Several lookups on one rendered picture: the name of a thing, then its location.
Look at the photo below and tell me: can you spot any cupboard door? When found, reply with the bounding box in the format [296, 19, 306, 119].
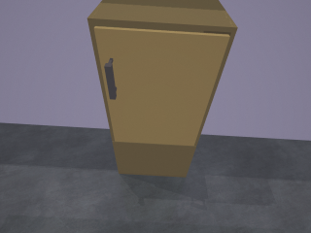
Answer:
[93, 26, 230, 146]

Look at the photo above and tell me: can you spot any handle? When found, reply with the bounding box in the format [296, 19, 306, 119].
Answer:
[104, 58, 117, 100]

